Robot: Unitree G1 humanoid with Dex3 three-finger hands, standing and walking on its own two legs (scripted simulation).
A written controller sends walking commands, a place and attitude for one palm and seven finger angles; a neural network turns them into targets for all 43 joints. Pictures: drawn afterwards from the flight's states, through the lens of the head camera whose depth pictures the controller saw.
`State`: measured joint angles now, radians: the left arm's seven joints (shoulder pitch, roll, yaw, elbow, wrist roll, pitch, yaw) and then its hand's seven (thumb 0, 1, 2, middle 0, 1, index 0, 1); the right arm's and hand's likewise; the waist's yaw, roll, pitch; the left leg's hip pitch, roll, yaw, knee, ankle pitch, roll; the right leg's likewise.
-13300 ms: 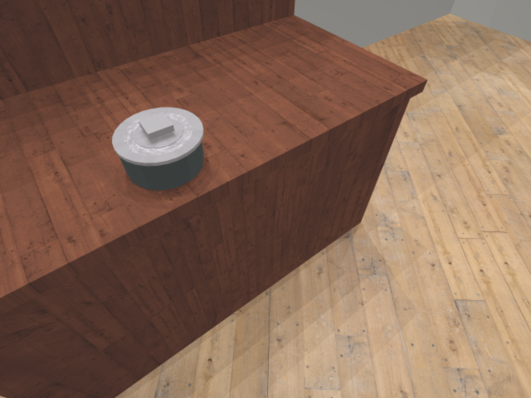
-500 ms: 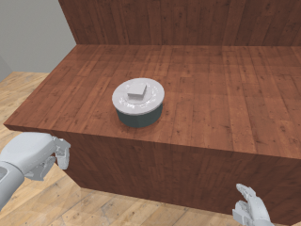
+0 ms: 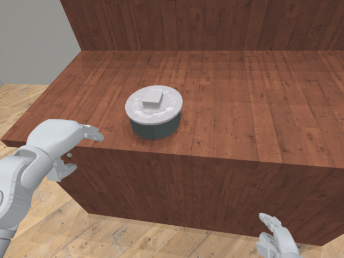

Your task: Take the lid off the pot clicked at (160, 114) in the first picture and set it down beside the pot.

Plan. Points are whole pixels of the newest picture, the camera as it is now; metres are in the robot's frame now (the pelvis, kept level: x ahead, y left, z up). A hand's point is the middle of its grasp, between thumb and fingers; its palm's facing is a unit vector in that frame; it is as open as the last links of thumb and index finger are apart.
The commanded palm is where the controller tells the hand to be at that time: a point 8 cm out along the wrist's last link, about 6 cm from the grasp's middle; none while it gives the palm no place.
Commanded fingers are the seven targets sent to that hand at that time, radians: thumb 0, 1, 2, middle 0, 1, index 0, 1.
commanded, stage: reach forward and open the fingers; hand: left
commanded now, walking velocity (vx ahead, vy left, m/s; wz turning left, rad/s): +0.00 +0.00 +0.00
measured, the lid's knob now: (152, 98) +0.53 +0.12 +0.08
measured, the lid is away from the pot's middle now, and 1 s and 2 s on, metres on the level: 0.00 0.00 0.00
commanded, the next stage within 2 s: move the open hand above the knob in 0.10 s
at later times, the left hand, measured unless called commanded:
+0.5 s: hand (92, 133) +0.33 +0.22 +0.14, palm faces -0.27 -0.02 -0.96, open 10.0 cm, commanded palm +0.33 +0.22 +0.21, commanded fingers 0.00 -0.26 1.37 -0.83 -0.08 -0.83 -0.08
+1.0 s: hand (118, 112) +0.40 +0.18 +0.14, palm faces -0.26 -0.01 -0.97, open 10.0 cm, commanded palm +0.40 +0.18 +0.21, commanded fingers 0.00 -0.26 1.37 -0.83 -0.08 -0.83 -0.08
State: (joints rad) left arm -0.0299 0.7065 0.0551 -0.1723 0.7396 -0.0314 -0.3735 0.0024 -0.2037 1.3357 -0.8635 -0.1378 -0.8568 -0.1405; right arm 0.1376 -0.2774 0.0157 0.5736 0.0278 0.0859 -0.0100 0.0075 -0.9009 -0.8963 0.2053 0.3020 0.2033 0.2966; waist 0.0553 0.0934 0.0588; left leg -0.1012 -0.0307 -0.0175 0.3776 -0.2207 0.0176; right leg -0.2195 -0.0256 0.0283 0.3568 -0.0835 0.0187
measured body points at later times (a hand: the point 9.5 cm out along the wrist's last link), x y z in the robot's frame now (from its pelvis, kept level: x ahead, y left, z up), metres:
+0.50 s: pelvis +0.01 -0.01 +0.00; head +0.02 -0.05 +0.45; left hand +0.34 +0.22 +0.19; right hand +0.21 -0.24 -0.10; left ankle -0.01 +0.11 -0.74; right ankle +0.07 -0.13 -0.74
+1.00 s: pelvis +0.02 +0.00 +0.00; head +0.04 -0.04 +0.45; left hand +0.41 +0.18 +0.19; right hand +0.19 -0.24 -0.11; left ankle -0.01 +0.11 -0.74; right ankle +0.07 -0.13 -0.74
